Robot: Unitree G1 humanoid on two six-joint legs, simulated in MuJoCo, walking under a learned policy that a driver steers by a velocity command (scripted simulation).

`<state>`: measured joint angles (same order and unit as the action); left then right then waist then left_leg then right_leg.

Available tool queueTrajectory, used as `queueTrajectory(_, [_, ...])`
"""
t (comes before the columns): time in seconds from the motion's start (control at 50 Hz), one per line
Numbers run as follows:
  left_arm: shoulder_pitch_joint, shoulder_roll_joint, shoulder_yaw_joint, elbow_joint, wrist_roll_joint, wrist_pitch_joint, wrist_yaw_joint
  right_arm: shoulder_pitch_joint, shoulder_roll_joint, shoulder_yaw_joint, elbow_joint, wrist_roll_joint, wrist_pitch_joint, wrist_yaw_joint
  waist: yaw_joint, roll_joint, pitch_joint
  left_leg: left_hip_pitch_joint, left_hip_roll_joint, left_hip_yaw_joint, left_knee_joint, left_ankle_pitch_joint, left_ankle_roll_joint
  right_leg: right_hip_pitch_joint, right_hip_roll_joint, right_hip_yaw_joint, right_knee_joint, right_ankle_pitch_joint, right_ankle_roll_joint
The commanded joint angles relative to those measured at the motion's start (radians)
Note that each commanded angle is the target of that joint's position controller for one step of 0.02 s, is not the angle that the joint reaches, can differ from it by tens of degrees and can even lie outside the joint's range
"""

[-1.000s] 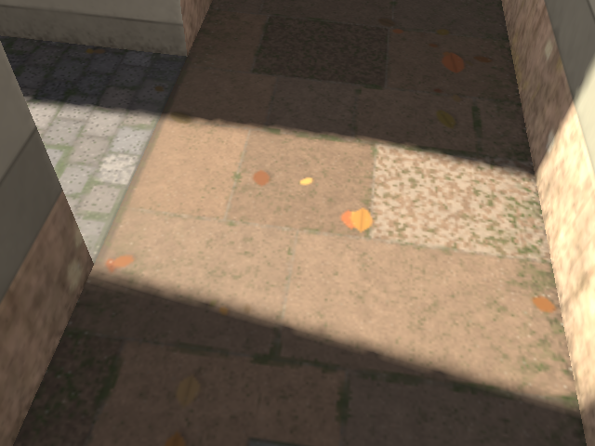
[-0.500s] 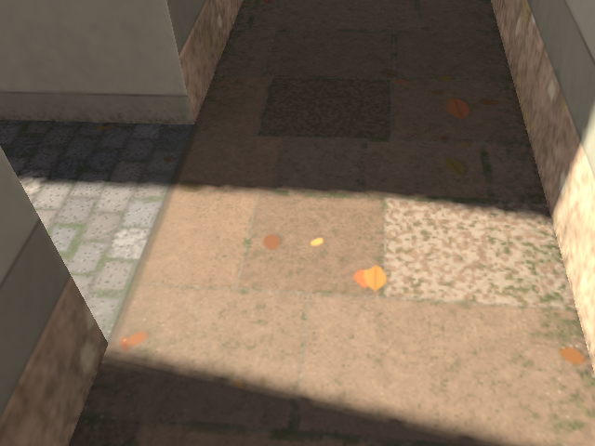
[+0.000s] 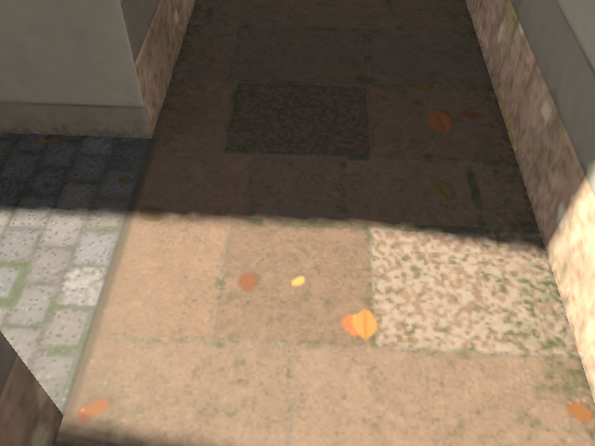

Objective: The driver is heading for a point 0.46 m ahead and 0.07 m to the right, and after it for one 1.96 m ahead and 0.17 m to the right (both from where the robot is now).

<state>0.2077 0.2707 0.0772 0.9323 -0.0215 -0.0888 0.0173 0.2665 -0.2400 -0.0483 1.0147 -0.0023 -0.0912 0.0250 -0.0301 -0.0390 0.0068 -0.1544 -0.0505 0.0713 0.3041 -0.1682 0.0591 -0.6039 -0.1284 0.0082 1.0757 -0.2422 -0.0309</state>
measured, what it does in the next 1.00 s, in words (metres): walks ahead: right foot, then left foot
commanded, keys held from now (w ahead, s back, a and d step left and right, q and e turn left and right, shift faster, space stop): w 1.00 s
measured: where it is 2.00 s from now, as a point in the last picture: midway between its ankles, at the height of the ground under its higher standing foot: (306, 233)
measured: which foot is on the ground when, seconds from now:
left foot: down 0.00-0.32, up 0.34-0.84, down 0.86-1.00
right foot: up 0.00-0.28, down 0.30-0.88, up 0.90-1.00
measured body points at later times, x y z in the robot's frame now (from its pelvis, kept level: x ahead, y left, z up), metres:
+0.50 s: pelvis +0.28 -0.08 +0.00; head +0.30 -0.09 +0.45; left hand +0.34 +0.19 -0.13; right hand +0.37 -0.35 -0.14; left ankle +0.29 +0.09 -0.66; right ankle +0.31 -0.15 -0.75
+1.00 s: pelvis +0.57 -0.01 -0.01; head +0.60 +0.01 +0.44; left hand +0.62 +0.26 -0.15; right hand +0.67 -0.28 -0.13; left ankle +0.63 +0.08 -0.75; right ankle +0.49 -0.16 -0.65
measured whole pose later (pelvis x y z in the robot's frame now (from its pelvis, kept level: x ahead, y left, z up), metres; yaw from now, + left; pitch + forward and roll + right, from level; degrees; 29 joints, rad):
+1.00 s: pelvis +0.57 -0.01 -0.01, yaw +0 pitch +1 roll +0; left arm 0.27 0.26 0.06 0.96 -0.03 -0.09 0.01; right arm 0.17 -0.25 -0.06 0.96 0.00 -0.09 0.03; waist -0.01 -0.03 0.03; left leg -0.33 -0.03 0.06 0.45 -0.15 0.06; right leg -0.43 -0.06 0.02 1.17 -0.36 -0.04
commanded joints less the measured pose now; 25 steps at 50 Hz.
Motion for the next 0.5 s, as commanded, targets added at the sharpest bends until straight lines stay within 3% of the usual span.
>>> queueTrajectory(0.02, [-0.002, 0.038, 0.01, -0.058, 0.013, 0.005, -0.002, -0.03, -0.147, -0.025, -0.048, 0.0, -0.016, -0.02, 0.036, 0.088, 0.053, -0.007, 0.284, -0.224, -0.211, 0.115, 0.183, -0.104, -0.042, 0.042, -0.148, 0.141, 0.021])
queueTrajectory(0.1, [-0.16, 0.018, -0.006, -0.102, 0.008, -0.002, -0.023, 0.031, -0.164, -0.028, -0.035, 0.01, -0.011, -0.032, -0.008, 0.087, 0.076, -0.008, 0.244, -0.131, -0.221, 0.147, 0.148, -0.035, 0.009, -0.012, -0.4, 0.323, 0.023])
queueTrajectory(0.2, [-0.278, 0.04, -0.013, -0.156, -0.001, -0.007, -0.051, 0.119, -0.181, -0.037, 0.004, 0.025, 0.008, -0.035, -0.033, 0.086, 0.097, 0.161, 0.308, -0.131, -0.153, 0.167, 0.128, -0.046, 0.033, -0.004, -0.53, 0.276, -0.008])
queueTrajectory(0.24, [-0.251, 0.067, -0.005, -0.161, -0.003, -0.01, -0.058, 0.113, -0.194, -0.044, 0.005, 0.025, 0.019, -0.036, -0.004, 0.104, 0.072, 0.215, 0.328, -0.131, -0.09, 0.285, 0.109, 0.018, 0.054, -0.018, -0.554, 0.199, -0.032])
queueTrajectory(0.26, [-0.19, 0.092, 0.007, -0.149, -0.002, -0.011, -0.058, 0.094, -0.201, -0.047, 0.001, 0.024, 0.024, -0.036, 0.037, 0.12, 0.03, 0.222, 0.317, -0.114, -0.008, 0.452, 0.095, 0.12, 0.085, -0.045, -0.564, 0.171, -0.049])
queueTrajectory(0.28, [-0.043, 0.129, 0.03, -0.105, 0.0, -0.011, -0.054, 0.079, -0.187, -0.041, -0.004, 0.022, 0.031, -0.036, 0.111, 0.114, -0.057, 0.191, 0.27, -0.074, 0.169, 0.594, 0.071, 0.314, 0.121, -0.075, -0.575, 0.171, -0.075])
queueTrajectory(0.3, [0.151, 0.194, 0.055, -0.056, 0.008, -0.009, -0.045, 0.086, -0.151, -0.025, -0.022, 0.009, 0.034, -0.036, 0.178, 0.056, -0.199, 0.023, 0.214, -0.031, 0.447, 0.468, 0.036, 0.619, 0.026, 0.03, -0.542, 0.174, -0.126])
queueTrajectory(0.32, [0.258, 0.303, 0.078, -0.029, 0.021, -0.004, -0.043, 0.21, -0.017, 0.015, -0.037, 0.0, 0.014, -0.025, 0.129, -0.206, -0.349, -0.389, 0.031, -0.013, 0.857, -0.038, -0.038, 1.0, -0.233, 0.513, -0.626, 0.002, -0.293])
queueTrajectory(0.34, [0.263, 0.216, 0.051, -0.031, 0.016, -0.005, -0.047, 0.178, -0.065, 0.007, -0.023, 0.019, -0.014, -0.019, 0.147, -0.198, -0.407, -0.519, 0.01, -0.17, 1.004, -0.398, -0.027, 1.022, -0.276, 0.748, -0.783, -0.111, -0.31])
queueTrajectory(0.36, [0.167, 0.164, 0.032, -0.046, 0.011, -0.011, -0.046, 0.074, -0.15, -0.016, -0.053, 0.049, -0.031, -0.014, 0.134, -0.14, -0.243, -0.61, 0.073, -0.177, 1.056, -0.349, -0.002, 0.898, -0.24, 0.602, -0.791, -0.12, -0.249])
queueTrajectory(0.38, [0.076, 0.129, 0.02, -0.07, 0.014, -0.012, -0.044, 0.009, -0.154, -0.016, -0.069, 0.052, -0.036, -0.019, 0.108, -0.068, -0.15, -0.599, 0.13, -0.15, 1.02, -0.252, 0.008, 0.745, -0.2, 0.46, -0.809, -0.044, -0.217])
queueTrajectory(0.4, [0.012, 0.097, 0.01, -0.079, 0.022, -0.014, -0.047, -0.018, -0.146, -0.022, -0.068, 0.038, -0.031, -0.026, 0.076, -0.019, -0.081, -0.553, 0.169, -0.137, 0.949, -0.179, 0.007, 0.6, -0.161, 0.355, -0.841, 0.039, -0.199])
queueTrajectory(0.44, [-0.026, 0.066, 0.001, -0.076, 0.033, -0.021, -0.052, 0.018, -0.11, -0.026, -0.054, 0.025, -0.001, -0.032, 0.02, -0.045, -0.046, -0.434, 0.208, -0.144, 0.858, -0.105, 0.003, 0.454, -0.107, 0.245, -0.903, 0.103, -0.18])
queueTrajectory(0.46, [-0.013, 0.072, 0.002, -0.068, 0.03, -0.024, -0.051, 0.028, -0.088, -0.024, -0.05, 0.023, 0.01, -0.033, 0.011, -0.041, -0.037, -0.419, 0.211, -0.137, 0.83, -0.092, -0.004, 0.426, -0.101, 0.215, -0.925, 0.132, -0.189])
queueTrajectory(0.5, [0.024, 0.101, 0.009, -0.05, 0.029, -0.029, -0.041, -0.013, -0.084, -0.027, -0.065, 0.018, 0.021, -0.036, 0.008, -0.023, -0.005, -0.47, 0.216, -0.132, 0.751, -0.022, -0.02, 0.418, -0.099, 0.173, -0.958, 0.181, -0.203])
